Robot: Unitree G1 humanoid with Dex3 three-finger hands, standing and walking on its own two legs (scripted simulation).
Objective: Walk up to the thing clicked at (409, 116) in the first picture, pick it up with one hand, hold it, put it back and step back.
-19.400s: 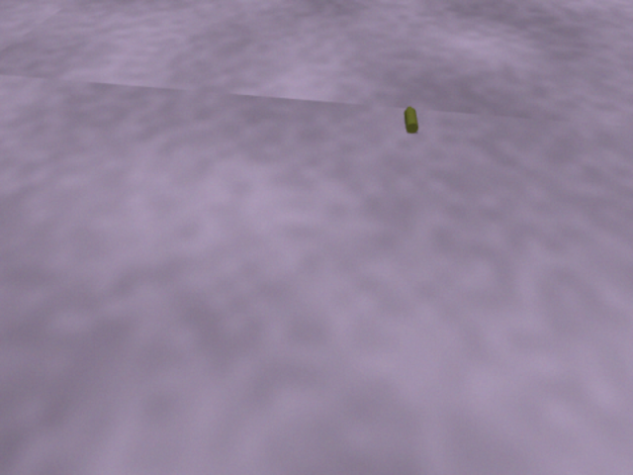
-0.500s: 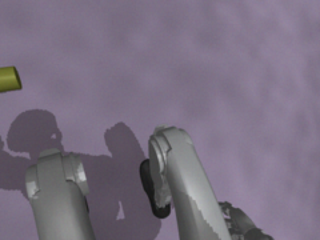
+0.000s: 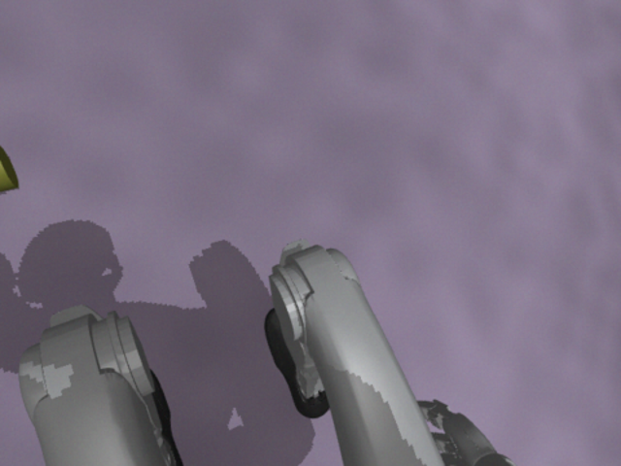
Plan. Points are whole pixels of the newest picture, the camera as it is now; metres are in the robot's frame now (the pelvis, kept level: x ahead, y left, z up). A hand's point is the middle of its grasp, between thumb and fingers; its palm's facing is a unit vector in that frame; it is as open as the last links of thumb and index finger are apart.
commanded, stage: approach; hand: left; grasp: from above
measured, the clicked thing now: out of the picture +0.51 +0.36 -0.30
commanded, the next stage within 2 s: close in in 0.16 s
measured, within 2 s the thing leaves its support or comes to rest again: neither
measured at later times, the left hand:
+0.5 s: hand out of the picture +0.48 +0.35 -0.18, palm faces -0.46 -0.09 -0.88, open 13.8 cm
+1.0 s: hand out of the picture +0.49 +0.34 -0.24, palm faces -0.45 -0.11 -0.88, open 13.8 cm
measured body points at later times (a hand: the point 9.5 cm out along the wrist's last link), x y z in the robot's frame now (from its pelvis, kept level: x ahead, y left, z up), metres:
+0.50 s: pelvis +0.00 +0.00 +0.00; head +0.26 +0.12 +0.35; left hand +0.50 +0.35 -0.13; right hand +0.07 -0.26 -0.07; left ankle +0.07 +0.13 -0.29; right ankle +0.11 -0.13 -0.29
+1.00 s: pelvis +0.00 +0.00 -0.01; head +0.29 +0.13 +0.31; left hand +0.51 +0.34 -0.19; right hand +0.03 -0.26 -0.07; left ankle +0.07 +0.13 -0.29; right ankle +0.11 -0.13 -0.29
